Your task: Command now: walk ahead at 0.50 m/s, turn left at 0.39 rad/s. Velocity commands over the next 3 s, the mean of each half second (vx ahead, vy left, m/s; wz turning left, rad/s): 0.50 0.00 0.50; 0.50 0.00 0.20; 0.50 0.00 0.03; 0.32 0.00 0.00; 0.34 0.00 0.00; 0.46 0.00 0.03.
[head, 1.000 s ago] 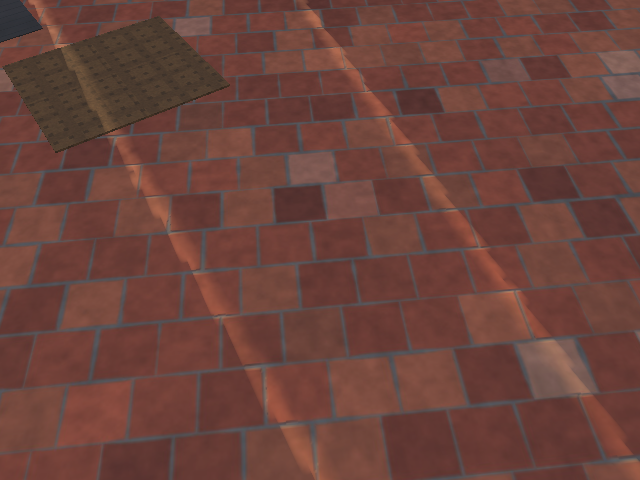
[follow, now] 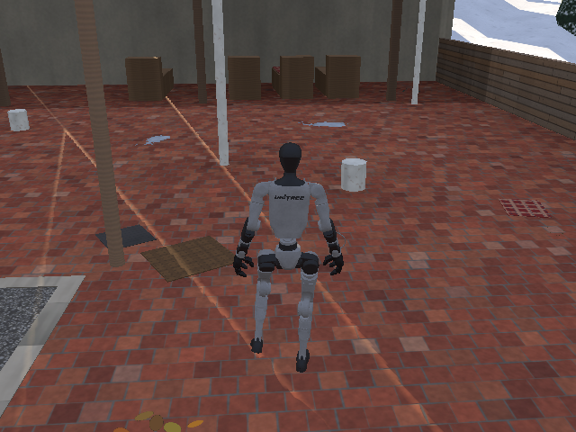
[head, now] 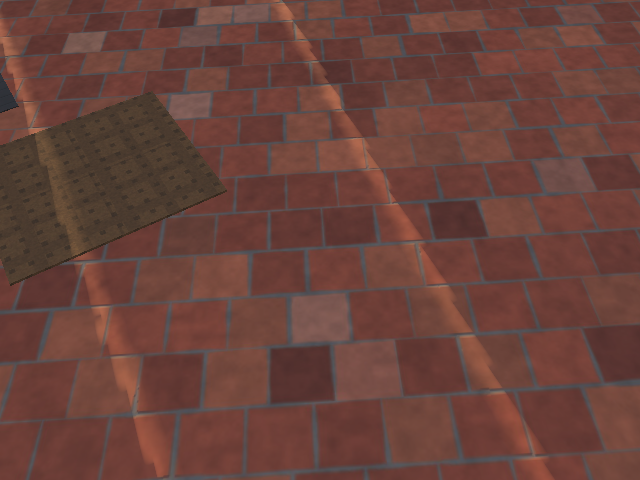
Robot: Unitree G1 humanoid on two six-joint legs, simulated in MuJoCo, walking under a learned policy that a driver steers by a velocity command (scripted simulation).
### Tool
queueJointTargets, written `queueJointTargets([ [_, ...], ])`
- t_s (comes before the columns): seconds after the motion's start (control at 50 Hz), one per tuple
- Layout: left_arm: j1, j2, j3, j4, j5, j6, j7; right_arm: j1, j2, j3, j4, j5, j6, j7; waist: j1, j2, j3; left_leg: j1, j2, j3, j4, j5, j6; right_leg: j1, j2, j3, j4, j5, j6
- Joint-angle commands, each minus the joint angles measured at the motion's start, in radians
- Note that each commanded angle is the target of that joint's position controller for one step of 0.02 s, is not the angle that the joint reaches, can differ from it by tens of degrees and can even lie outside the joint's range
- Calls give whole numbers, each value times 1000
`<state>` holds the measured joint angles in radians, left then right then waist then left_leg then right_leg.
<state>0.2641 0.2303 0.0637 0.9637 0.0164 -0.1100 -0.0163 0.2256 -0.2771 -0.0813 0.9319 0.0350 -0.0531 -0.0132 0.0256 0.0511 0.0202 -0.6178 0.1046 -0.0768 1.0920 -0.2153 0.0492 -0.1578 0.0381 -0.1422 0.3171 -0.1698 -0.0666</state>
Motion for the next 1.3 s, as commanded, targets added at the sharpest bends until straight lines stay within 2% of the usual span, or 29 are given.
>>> queueJointTargets([
  [0.02,-33,131,27,-45,5,-17,19,25,-37,-15,-45,-8,6,1,-30,-105,19,-90,33,-60,-79,147,-14,18,-283,140,-204,205,-109],
  [0.12,4,152,28,-37,-4,-5,40,-125,-10,-1,-103,-17,-2,30,14,-87,58,-78,14,39,-330,319,-15,72,-268,6,-220,259,-78],
  [0.22,86,176,39,-13,-20,34,46,-249,3,12,-189,-13,-1,64,47,-78,92,-150,-13,116,-443,204,17,279,-329,-49,-124,441,-74],
  [0.28,45,219,51,-35,-29,55,55,-192,-43,-9,-214,-9,4,79,-21,-138,16,25,-100,203,-447,59,68,311,-336,-90,55,901,-47],
  [0.32,0,237,54,-53,-35,66,59,46,-131,-57,-169,-3,6,70,-160,-142,-114,364,-173,211,-526,79,130,217,-297,-110,389,964,-8],
  [0.34,1,218,45,-73,-24,56,58,192,-217,-91,-137,-8,16,46,-217,-40,-203,661,-69,10,-577,71,186,-21,-248,-110,692,639,37],
  [0.36,88,49,-1,-119,3,24,36,162,-297,-97,-141,-7,9,39,-82,193,-262,964,176,-552,-657,-17,367,-472,-20,0,1030,-368,95],
  [0.38,-8,119,6,-147,-39,-25,18,206,-231,-74,-160,-22,-3,42,-143,95,-366,1033,232,-750,-784,-71,400,-598,-3,226,1133,-428,74],
  [0.4,-98,155,16,-176,-71,-49,9,170,-174,-59,-156,-27,-14,42,-150,52,-236,954,201,-594,-799,-1,344,-678,-59,241,1098,-333,45],
  [0.42,-108,152,15,-172,-60,-58,13,98,-135,-48,-169,-18,-22,42,-102,-30,-150,800,152,-456,-799,90,302,-640,-107,236,999,-244,33],
  [0.44,-105,159,24,-160,-34,-55,20,26,-106,-39,-188,-20,-25,43,-60,-63,-99,657,113,-363,-810,187,274,-568,-135,228,912,-201,41],
  [0.46,-83,170,33,-157,-24,-40,21,-9,-83,-29,-205,-27,-26,39,-27,-59,-86,568,87,-312,-832,254,263,-497,-155,233,866,-172,51],
  [0.52,-70,134,30,-161,-10,-1,23,2,-106,-29,-205,-27,-31,22,-1,-39,-60,443,67,-212,-876,385,260,-445,-170,197,734,-102,97],
  [0.62,-241,91,8,-209,-10,2,15,82,-125,-28,-170,-23,-26,2,-71,9,-19,400,-12,-76,-890,349,181,-407,-127,157,364,244,111],
  [0.68,-323,97,3,-234,-24,-5,3,131,-131,-27,-144,-22,-27,6,-111,29,10,442,19,-106,-894,224,167,-393,-102,153,251,334,94],
  [0.76,-363,130,7,-264,-24,-20,-17,175,-135,-28,-114,-21,-15,-1,-111,36,29,631,102,-167,-811,304,158,-474,-91,166,179,203,43],
  [0.8,-302,152,15,-253,-25,-25,-21,159,-149,-32,-114,-22,-6,-6,-70,59,3,674,111,-168,-743,479,135,-394,-67,146,161,118,11],
  [0.82,-211,173,27,-227,-23,-27,-19,136,-152,-31,-120,-22,-2,-7,-16,61,-51,667,80,-140,-648,647,119,-259,-35,115,135,124,-13],
  [0.84,-60,214,44,-188,-14,-28,-14,118,-131,-20,-131,-27,-2,-4,53,40,-165,589,28,-99,-469,674,92,-21,-71,145,163,178,-56],
  [0.86,107,280,58,-166,-4,-26,-11,157,-83,-1,-150,-48,-6,-4,90,-95,-322,354,-67,-50,-155,367,50,305,-264,383,205,196,-142],
  [0.88,172,296,65,-126,-12,-16,-21,290,-7,19,-138,-20,-24,5,41,-381,-418,13,-208,-41,135,-344,-7,565,-436,827,63,-40,-274],
  [0.9,152,207,41,-131,-37,-12,-21,211,-107,4,-135,-4,-35,8,79,-253,-321,-112,-150,-109,226,-357,3,522,-408,852,-3,-249,-231],
  [0.92,65,172,29,-149,-36,-6,-16,98,-139,-4,-170,3,-41,11,75,-172,-170,-161,-99,-68,217,-257,7,376,-377,708,-28,-236,-187],
  [0.94,-3,162,21,-163,-22,-1,-15,42,-131,-3,-181,-8,-43,8,48,-89,-89,-126,-52,-32,170,-173,5,224,-340,605,-55,-128,-169],
  [0.96,-40,144,15,-168,-11,-1,-15,29,-121,-7,-185,-21,-42,6,19,-82,-46,-89,-22,-23,111,-124,-1,124,-310,539,-79,-29,-167],
  [0.98,-52,133,9,-167,-3,-4,-16,52,-107,-9,-183,-24,-36,7,-9,-108,-47,-33,2,-23,76,-97,-4,68,-284,489,-100,38,-162],
  [1.04,-37,151,12,-147,-15,-10,-13,65,-66,-2,-182,-25,-20,3,-31,-132,-37,-15,25,5,-29,-61,-28,8,-262,386,-155,159,-178],
  [1.18,54,195,21,-104,-31,9,10,-158,-28,19,-240,-27,-29,15,33,-110,7,-4,-3,61,-434,287,-57,25,-203,217,-187,241,-130],
  [1.3,130,214,27,-59,-40,40,16,-283,-51,20,-296,-15,-45,47,54,-125,42,-19,-39,66,-577,206,-17,200,-288,247,-104,286,-114],
])
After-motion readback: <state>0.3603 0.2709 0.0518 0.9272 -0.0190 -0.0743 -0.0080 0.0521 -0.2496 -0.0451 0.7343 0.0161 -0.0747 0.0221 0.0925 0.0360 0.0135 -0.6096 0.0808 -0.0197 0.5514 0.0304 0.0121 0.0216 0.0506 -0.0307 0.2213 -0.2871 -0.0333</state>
